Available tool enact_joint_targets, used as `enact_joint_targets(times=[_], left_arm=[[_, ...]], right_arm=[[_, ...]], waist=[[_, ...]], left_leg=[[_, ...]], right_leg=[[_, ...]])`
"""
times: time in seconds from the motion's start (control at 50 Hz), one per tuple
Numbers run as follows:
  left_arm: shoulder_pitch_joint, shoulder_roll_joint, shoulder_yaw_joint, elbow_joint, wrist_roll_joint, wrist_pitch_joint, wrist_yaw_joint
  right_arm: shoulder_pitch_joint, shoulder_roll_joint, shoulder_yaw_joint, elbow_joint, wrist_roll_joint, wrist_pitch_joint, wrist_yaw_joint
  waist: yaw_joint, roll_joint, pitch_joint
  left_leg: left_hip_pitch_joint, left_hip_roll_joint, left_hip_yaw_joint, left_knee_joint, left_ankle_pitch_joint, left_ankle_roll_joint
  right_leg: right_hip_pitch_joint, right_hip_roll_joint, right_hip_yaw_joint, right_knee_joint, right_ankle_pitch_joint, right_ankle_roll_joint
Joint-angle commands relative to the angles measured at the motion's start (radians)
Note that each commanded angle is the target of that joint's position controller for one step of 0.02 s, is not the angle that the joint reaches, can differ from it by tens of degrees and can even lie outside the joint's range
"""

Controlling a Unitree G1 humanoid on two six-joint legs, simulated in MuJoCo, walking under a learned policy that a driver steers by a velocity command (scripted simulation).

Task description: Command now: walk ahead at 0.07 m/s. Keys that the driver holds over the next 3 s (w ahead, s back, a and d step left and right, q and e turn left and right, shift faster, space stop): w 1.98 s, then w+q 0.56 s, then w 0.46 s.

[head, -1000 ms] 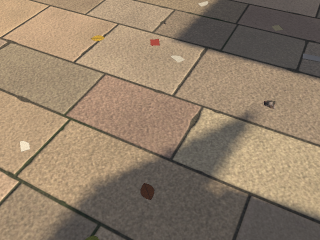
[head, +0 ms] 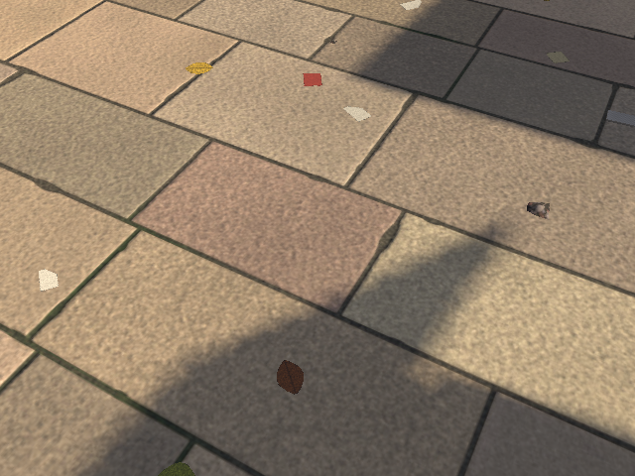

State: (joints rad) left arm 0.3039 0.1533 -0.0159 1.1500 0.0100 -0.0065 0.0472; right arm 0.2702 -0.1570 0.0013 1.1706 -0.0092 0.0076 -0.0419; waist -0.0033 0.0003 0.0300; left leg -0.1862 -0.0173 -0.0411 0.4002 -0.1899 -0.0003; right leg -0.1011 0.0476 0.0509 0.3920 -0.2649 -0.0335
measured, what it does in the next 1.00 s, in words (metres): walks ahead: right foot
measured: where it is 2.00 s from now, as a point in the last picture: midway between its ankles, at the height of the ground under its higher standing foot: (309, 295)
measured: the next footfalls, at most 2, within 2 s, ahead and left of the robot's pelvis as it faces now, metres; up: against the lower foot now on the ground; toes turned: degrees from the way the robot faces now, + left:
right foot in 0.72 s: +0.44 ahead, -0.03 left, +0.00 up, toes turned -4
left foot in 1.26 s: +0.76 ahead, +0.13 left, +0.00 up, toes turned +4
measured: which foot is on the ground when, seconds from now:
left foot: down 0.00-0.72, up 0.74-1.00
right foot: down 0.00-0.26, up 0.28-0.70, down 0.72-1.00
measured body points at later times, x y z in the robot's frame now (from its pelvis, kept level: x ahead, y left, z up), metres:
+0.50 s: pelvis +0.15 +0.05 +0.00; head +0.16 +0.06 +0.45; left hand +0.23 +0.29 -0.15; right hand +0.05 -0.17 -0.14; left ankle +0.05 +0.11 -0.74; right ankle +0.19 -0.08 -0.67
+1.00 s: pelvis +0.43 +0.02 +0.00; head +0.45 +0.01 +0.45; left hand +0.37 +0.25 -0.15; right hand +0.53 -0.22 -0.14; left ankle +0.51 +0.17 -0.67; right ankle +0.40 -0.03 -0.74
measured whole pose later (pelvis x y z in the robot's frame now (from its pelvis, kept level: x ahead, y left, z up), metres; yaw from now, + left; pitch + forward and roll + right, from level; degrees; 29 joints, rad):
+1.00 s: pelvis +0.43 +0.02 +0.00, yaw +0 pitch -1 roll -1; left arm 0.42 0.18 0.04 1.09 0.01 -0.10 0.00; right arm 0.17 -0.20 -0.05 0.96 -0.04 -0.04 0.02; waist 0.02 0.03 0.04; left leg -0.61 0.11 0.00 1.00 -0.16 0.05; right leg -0.06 0.11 -0.10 0.26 -0.20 -0.12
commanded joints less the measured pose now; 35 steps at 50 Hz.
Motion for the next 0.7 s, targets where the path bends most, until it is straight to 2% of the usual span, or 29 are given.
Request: enact_joint_targets(times=[0.02,0.06,0.08,0.1,0.12,0.14,0.18,0.22,0.24,0.26,0.28,0.3,0.32,0.34,0.36,0.4,0.46,0.54,0.6,0.64,0.66,0.68,0.7], left_arm=[[0.084,0.086,0.016,-0.004,0.003,-0.001,0.002],[0.096,0.126,0.035,-0.013,0.005,0.009,-0.001],[0.120,0.135,0.042,-0.016,0.005,0.013,-0.003],[0.159,0.147,0.049,-0.011,0.004,0.013,-0.003],[0.179,0.160,0.058,-0.007,0.006,0.011,-0.002],[0.181,0.159,0.063,-0.009,0.008,0.005,-0.003],[0.163,0.168,0.072,-0.022,0.016,-0.010,-0.009],[0.111,0.161,0.075,-0.038,0.005,-0.022,-0.014],[0.069,0.149,0.074,-0.055,0.001,-0.026,-0.016],[0.031,0.118,0.065,-0.077,0.004,-0.039,-0.020],[0.002,0.039,0.043,-0.119,-0.002,-0.054,-0.031],[-0.011,0.102,0.059,-0.143,0.025,-0.058,-0.040],[-0.033,0.118,0.064,-0.140,0.039,-0.058,-0.049],[-0.035,0.083,0.057,-0.137,0.031,-0.065,-0.059],[-0.030,0.070,0.056,-0.133,0.023,-0.070,-0.066],[-0.027,0.082,0.063,-0.132,0.028,-0.062,-0.075],[-0.085,0.080,0.068,-0.159,0.025,-0.044,-0.077],[-0.291,0.057,0.053,-0.245,0.015,-0.038,-0.079],[-0.359,0.059,0.045,-0.279,0.005,-0.038,-0.076],[-0.308,0.090,0.056,-0.277,0.004,-0.040,-0.066],[-0.235,0.111,0.066,-0.258,0.004,-0.045,-0.059],[-0.109,0.135,0.080,-0.219,0.002,-0.052,-0.052],[0.041,0.153,0.094,-0.169,0.006,-0.060,-0.044]], right_arm=[[0.064,-0.079,-0.012,-0.008,-0.003,0.000,-0.002],[0.052,-0.088,-0.021,-0.028,-0.010,0.005,0.004],[0.029,-0.082,-0.022,-0.045,-0.017,0.004,0.010],[0.003,-0.058,-0.017,-0.067,-0.023,-0.001,0.016],[-0.016,-0.037,-0.012,-0.088,-0.031,-0.012,0.022],[-0.041,-0.043,-0.014,-0.109,-0.035,-0.024,0.026],[-0.045,-0.060,-0.022,-0.136,-0.028,-0.050,0.037],[0.036,-0.049,-0.027,-0.127,-0.013,-0.070,0.045],[0.144,-0.044,-0.033,-0.090,-0.003,-0.077,0.044],[0.262,-0.077,-0.048,-0.054,-0.005,-0.083,0.037],[0.399,-0.188,-0.077,-0.035,-0.012,-0.087,0.028],[0.461,-0.218,-0.088,-0.003,-0.005,-0.073,0.031],[0.339,-0.157,-0.072,-0.042,-0.011,-0.069,0.032],[0.251,-0.139,-0.065,-0.078,-0.012,-0.076,0.036],[0.201,-0.127,-0.060,-0.098,-0.012,-0.084,0.036],[0.210,-0.091,-0.045,-0.092,-0.009,-0.101,0.031],[0.296,-0.082,-0.033,-0.058,-0.006,-0.110,0.027],[0.310,-0.081,-0.020,-0.058,-0.010,-0.112,0.023],[0.320,-0.104,-0.020,-0.053,-0.009,-0.117,0.016],[0.296,-0.125,-0.024,-0.054,-0.009,-0.123,0.014],[0.281,-0.138,-0.028,-0.056,-0.009,-0.124,0.012],[0.265,-0.150,-0.033,-0.059,-0.011,-0.121,0.011],[0.243,-0.159,-0.036,-0.064,-0.006,-0.116,0.013]], waist=[[0.003,-0.012,0.036],[0.013,-0.061,0.077],[0.030,-0.082,0.120],[0.048,-0.124,0.151],[0.054,-0.157,0.178],[0.058,-0.150,0.196],[0.041,-0.126,0.185],[-0.016,-0.114,0.171],[-0.067,-0.089,0.150],[-0.115,-0.005,0.122],[-0.160,0.252,0.053],[-0.142,0.266,0.063],[-0.077,0.100,0.137],[-0.046,0.046,0.155],[-0.018,0.032,0.145],[-0.001,0.047,0.110],[-0.003,0.075,0.081],[-0.028,0.090,0.123],[-0.033,0.112,0.127],[0.006,0.114,0.089],[0.042,0.115,0.046],[0.094,0.112,-0.021],[0.162,0.096,-0.092]], left_leg=[[0.025,0.059,-0.059,-0.038,-0.053,0.040],[-0.061,0.002,-0.018,0.051,-0.302,0.062],[-0.148,-0.017,-0.005,0.106,-0.364,0.068],[-0.222,-0.035,0.030,0.188,-0.348,0.065],[-0.277,-0.027,0.074,0.265,-0.280,0.063],[-0.304,0.006,0.079,0.315,-0.235,0.064],[-0.309,0.031,0.075,0.313,-0.252,0.071],[-0.123,0.012,0.109,0.153,-0.184,0.082],[0.069,-0.022,0.119,0.058,-0.140,0.084],[0.259,0.029,0.013,-0.018,-0.151,0.092],[0.400,0.265,-0.383,-0.211,-0.415,0.155],[0.362,0.391,-0.616,-0.274,-0.472,0.219],[0.266,0.370,-0.540,-0.263,-0.475,0.214],[0.198,0.333,-0.447,-0.271,-0.381,0.204],[0.171,0.293,-0.357,-0.287,-0.269,0.189],[0.187,0.236,-0.222,-0.284,-0.031,0.169],[0.242,0.207,-0.106,-0.239,0.323,0.165],[0.181,0.174,-0.031,-0.250,0.482,0.162],[0.172,0.186,-0.007,-0.246,0.598,0.159],[0.210,0.206,0.011,-0.168,0.824,0.149],[0.235,0.211,0.021,-0.078,0.943,0.142],[0.254,0.209,0.029,0.066,0.997,0.135],[0.201,0.188,0.047,0.255,0.914,0.125]], right_leg=[[-0.098,-0.093,0.088,-0.100,-0.056,-0.035],[-0.136,-0.098,0.139,-0.114,-0.374,-0.080],[-0.139,-0.130,0.200,-0.145,-0.497,-0.110],[-0.120,-0.189,0.289,-0.194,-0.579,-0.146],[-0.098,-0.261,0.373,-0.235,-0.603,-0.184],[-0.104,-0.304,0.415,-0.255,-0.563,-0.209],[-0.086,-0.311,0.395,-0.241,-0.444,-0.217],[-0.170,-0.258,0.296,-0.174,-0.339,-0.184],[-0.272,-0.205,0.230,-0.107,-0.288,-0.155],[-0.395,-0.140,0.139,0.046,-0.203,-0.121],[-0.550,0.002,-0.051,0.391,-0.186,-0.066],[-0.639,0.011,-0.072,0.605,-0.287,-0.063],[-0.657,-0.060,-0.031,0.713,-0.206,-0.073],[-0.640,-0.090,-0.019,0.728,-0.109,-0.071],[-0.607,-0.112,-0.021,0.710,-0.039,-0.063],[-0.581,-0.119,-0.053,0.683,0.025,-0.041],[-0.627,-0.101,-0.105,0.657,0.059,-0.023],[-0.593,-0.069,-0.167,0.430,0.134,-0.012],[-0.470,-0.036,-0.203,0.259,0.175,-0.040],[-0.360,-0.004,-0.206,0.216,0.165,-0.080],[-0.282,0.018,-0.203,0.207,0.142,-0.099],[-0.169,0.036,-0.191,0.182,0.129,-0.119],[0.008,0.025,-0.176,0.106,0.165,-0.139]])
Over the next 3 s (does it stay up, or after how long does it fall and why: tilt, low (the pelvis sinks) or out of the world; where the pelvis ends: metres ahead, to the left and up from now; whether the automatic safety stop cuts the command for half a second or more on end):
stays up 1.55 0.11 -0.02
